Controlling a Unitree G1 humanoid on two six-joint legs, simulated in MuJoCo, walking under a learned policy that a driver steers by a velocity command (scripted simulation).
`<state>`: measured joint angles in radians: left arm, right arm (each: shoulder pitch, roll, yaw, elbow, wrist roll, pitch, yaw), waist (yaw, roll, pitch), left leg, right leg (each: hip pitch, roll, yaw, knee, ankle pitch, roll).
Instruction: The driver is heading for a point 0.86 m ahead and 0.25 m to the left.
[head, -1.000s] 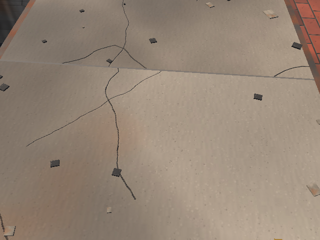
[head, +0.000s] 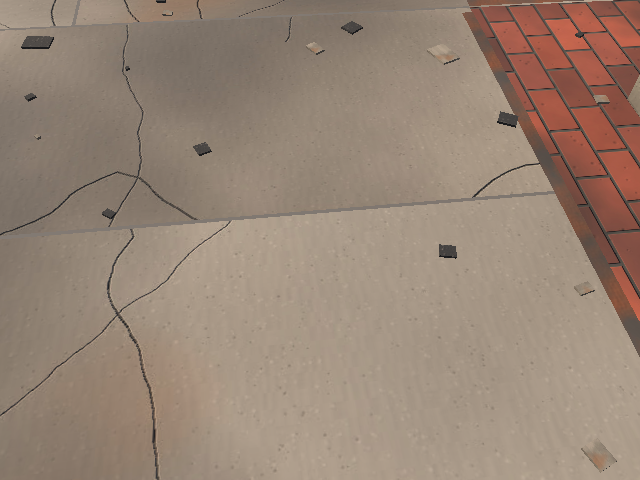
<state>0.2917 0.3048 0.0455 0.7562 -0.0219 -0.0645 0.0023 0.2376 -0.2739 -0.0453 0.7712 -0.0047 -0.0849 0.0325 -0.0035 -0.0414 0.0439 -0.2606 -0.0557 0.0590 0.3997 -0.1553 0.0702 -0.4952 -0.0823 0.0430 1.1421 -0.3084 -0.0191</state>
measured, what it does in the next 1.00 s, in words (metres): walks ahead, turning left: right foot, then left foot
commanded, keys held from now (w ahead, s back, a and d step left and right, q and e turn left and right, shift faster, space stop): w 0.40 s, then w+q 0.60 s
